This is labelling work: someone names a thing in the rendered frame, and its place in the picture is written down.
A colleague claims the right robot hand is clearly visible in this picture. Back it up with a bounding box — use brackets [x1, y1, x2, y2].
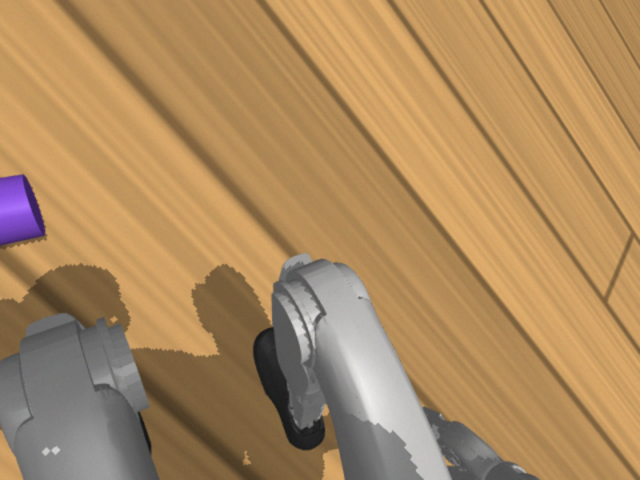
[423, 407, 504, 480]

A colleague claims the right robot foot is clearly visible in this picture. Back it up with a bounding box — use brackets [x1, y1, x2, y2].
[253, 327, 325, 450]

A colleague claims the right robot arm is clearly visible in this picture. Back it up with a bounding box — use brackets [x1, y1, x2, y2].
[485, 461, 540, 480]

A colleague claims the bottle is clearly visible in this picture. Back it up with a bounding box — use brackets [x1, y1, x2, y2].
[0, 174, 45, 246]

